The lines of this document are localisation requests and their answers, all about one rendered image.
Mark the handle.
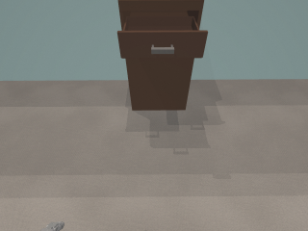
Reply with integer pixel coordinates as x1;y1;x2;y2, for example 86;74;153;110
151;44;174;54

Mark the drawer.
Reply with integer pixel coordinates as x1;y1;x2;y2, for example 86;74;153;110
117;16;208;59

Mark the cabinet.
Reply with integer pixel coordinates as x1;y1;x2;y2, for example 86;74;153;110
117;0;204;111

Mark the robot left hand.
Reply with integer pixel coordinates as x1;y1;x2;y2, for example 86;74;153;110
40;221;64;231

